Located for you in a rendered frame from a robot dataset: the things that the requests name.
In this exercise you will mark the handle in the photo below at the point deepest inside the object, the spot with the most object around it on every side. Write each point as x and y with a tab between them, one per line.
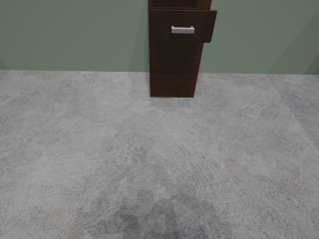
182	30

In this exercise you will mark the drawer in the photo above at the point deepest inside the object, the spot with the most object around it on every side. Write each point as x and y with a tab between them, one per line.
162	19

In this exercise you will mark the cabinet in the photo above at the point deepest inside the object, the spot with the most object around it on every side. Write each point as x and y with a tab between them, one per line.
174	66

